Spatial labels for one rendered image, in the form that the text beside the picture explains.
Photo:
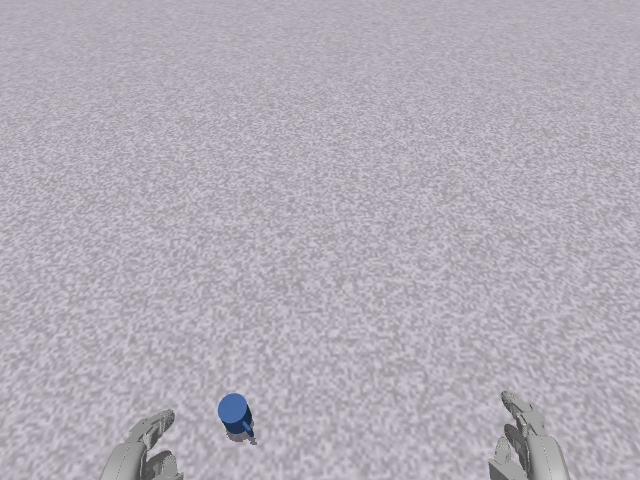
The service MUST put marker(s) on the left robot hand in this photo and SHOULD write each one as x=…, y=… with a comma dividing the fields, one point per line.
x=128, y=459

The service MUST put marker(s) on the mug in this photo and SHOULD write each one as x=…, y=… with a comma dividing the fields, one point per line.
x=235, y=414

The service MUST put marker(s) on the right robot hand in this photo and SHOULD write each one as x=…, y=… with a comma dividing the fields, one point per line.
x=539, y=455

